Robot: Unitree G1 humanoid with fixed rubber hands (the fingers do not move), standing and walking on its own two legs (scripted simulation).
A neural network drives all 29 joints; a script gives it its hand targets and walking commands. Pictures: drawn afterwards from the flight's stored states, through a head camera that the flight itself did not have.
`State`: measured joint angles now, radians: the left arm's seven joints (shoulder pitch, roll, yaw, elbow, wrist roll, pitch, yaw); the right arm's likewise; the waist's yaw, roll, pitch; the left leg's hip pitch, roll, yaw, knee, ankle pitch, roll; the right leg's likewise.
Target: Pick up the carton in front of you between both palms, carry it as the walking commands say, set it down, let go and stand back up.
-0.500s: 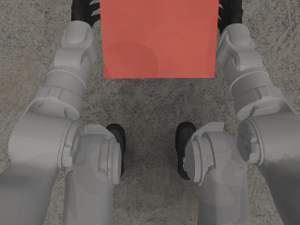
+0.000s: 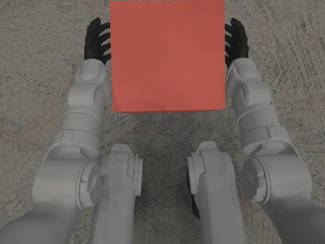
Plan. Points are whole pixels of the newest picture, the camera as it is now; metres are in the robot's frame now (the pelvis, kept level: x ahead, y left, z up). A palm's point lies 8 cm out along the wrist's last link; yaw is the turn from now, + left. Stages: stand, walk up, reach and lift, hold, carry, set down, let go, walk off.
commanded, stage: reach and lift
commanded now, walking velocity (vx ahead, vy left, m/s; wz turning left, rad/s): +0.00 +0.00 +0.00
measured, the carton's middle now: (166, 71) +0.51 -0.01 -0.16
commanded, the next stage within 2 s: none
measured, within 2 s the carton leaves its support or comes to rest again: neither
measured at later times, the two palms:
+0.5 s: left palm (48, 36) +0.48 +0.14 +0.08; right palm (289, 39) +0.47 -0.16 +0.08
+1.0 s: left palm out of the picture +0.44 +0.14 +0.24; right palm out of the picture +0.43 -0.16 +0.24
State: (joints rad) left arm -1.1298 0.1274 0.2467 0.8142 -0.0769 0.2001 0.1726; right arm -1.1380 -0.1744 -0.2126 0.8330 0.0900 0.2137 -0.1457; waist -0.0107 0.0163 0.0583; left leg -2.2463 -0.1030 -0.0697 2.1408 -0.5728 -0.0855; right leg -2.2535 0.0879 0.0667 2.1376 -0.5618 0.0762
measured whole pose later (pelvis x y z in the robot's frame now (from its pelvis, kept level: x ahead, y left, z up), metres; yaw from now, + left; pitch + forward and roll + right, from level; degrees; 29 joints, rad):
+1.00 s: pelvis +0.06 +0.00 +0.28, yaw -1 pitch +28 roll +0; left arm -0.54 -0.10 0.35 0.64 0.16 0.28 0.07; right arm -0.54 0.08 -0.34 0.64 -0.16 0.29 -0.06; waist 0.00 0.01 -0.24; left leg -1.21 -0.10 -0.13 1.20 -0.47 -0.04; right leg -1.21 0.09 0.12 1.19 -0.46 0.04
